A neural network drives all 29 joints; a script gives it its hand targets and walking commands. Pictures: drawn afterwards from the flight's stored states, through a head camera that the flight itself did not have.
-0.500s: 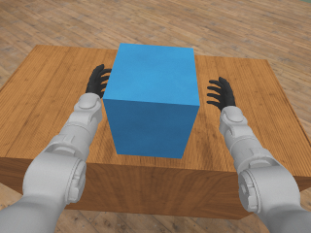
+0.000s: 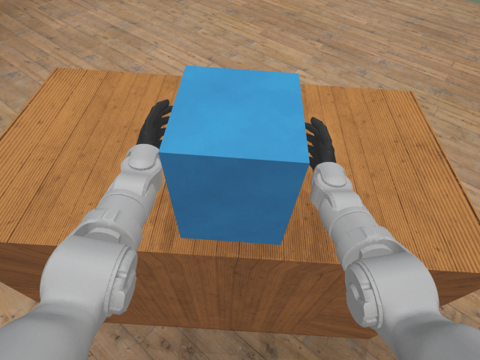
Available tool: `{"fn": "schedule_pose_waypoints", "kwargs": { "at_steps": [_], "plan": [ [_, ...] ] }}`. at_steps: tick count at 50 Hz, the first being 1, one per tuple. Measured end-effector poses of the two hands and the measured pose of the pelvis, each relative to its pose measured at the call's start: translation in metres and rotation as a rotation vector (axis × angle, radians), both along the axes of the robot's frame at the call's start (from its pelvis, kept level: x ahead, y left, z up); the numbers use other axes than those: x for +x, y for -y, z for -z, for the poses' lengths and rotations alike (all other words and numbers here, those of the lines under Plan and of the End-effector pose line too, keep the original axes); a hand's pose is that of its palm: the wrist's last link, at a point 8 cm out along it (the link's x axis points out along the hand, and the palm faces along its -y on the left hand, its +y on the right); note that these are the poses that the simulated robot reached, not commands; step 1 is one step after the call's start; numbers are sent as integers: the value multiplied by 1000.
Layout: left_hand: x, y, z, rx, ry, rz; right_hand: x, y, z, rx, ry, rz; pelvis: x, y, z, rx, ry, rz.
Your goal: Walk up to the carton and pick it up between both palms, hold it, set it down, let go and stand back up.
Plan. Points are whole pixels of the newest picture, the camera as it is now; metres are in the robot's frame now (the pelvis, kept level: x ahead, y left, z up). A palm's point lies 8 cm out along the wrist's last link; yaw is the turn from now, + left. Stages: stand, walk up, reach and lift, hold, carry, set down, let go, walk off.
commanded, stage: reach and lift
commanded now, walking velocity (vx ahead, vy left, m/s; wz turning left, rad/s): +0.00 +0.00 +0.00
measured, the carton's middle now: (236, 160) +0.46 -0.01 +0.06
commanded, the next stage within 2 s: none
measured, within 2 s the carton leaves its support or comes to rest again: leaves its support in 1.34 s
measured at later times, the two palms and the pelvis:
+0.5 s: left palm (152, 145) +0.45 +0.14 +0.11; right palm (322, 170) +0.41 -0.16 +0.08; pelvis +0.00 +0.00 +0.00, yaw +0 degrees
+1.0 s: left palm (153, 146) +0.45 +0.13 +0.11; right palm (324, 173) +0.41 -0.16 +0.08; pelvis +0.00 +0.00 +0.00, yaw +0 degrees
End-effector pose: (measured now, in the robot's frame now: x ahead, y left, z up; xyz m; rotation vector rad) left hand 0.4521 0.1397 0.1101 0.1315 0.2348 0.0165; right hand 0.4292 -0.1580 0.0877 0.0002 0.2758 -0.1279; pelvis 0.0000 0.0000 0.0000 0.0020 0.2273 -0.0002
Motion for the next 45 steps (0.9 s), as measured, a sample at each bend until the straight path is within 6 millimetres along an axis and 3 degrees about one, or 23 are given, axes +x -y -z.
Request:
{"fn": "schedule_pose_waypoints", "kwargs": {
  "at_steps": [45],
  "plan": [
    [-4,6,0,0,47,38,-19,0,6,54,112,85,-2,0,-1,0,28,0]
  ]
}}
